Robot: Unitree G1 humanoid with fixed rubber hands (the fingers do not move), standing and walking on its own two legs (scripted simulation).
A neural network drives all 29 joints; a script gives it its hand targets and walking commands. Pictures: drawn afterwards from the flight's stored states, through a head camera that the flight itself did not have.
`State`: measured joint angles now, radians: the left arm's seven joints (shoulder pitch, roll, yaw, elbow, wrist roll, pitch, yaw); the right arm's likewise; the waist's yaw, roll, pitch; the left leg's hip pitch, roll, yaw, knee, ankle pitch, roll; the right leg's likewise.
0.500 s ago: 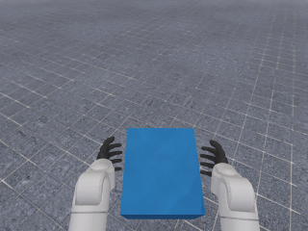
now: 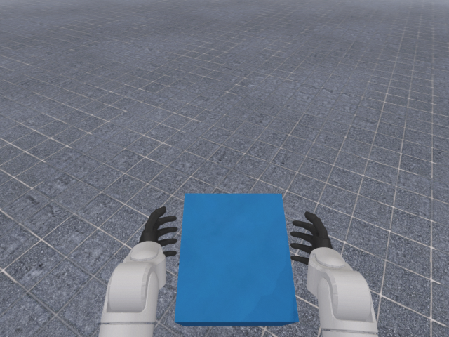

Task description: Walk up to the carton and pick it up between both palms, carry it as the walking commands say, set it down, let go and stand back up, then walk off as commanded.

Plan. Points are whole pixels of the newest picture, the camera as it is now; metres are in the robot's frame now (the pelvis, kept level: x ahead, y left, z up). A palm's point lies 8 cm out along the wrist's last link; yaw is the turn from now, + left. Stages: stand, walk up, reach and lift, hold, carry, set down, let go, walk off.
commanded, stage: carry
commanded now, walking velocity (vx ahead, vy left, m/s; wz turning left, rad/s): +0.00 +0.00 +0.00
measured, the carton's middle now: (233, 259) +0.31 +0.00 -0.04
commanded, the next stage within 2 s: hold in 1.12 s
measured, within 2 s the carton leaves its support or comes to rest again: neither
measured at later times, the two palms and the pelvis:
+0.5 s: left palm (153, 244) +0.27 +0.14 +0.07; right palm (321, 251) +0.27 -0.14 +0.07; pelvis +0.00 +0.00 +0.00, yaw +0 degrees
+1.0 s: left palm (156, 240) +0.28 +0.14 +0.08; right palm (324, 248) +0.28 -0.15 +0.07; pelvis +0.01 -0.01 +0.00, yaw +0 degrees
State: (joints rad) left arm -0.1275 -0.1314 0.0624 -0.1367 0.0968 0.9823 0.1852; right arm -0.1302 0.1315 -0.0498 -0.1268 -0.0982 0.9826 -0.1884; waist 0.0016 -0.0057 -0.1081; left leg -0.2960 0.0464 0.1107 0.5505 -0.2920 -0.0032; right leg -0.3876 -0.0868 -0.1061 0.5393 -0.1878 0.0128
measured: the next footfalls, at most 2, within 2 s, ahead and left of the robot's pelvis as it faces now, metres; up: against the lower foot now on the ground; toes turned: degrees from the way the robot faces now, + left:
none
